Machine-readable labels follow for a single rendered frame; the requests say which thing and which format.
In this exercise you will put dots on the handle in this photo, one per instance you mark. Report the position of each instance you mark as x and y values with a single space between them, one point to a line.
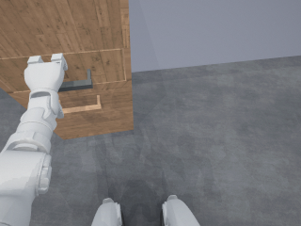
81 109
77 84

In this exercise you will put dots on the drawer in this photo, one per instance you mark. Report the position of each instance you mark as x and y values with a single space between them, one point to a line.
105 66

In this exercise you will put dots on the left robot hand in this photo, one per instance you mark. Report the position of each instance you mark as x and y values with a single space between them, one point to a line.
46 75

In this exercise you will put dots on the left robot thigh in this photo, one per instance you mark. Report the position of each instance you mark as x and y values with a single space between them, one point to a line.
108 214

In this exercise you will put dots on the right robot thigh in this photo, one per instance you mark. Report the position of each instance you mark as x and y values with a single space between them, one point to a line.
176 213

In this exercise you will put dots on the robot thigh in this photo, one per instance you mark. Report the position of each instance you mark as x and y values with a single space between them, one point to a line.
108 214
176 213

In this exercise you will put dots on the cabinet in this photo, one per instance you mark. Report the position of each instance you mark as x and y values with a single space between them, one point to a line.
44 27

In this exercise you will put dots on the robot left upper arm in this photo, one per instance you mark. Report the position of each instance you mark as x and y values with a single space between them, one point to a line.
23 176

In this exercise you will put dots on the robot left forearm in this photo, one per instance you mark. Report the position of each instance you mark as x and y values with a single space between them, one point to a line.
37 124

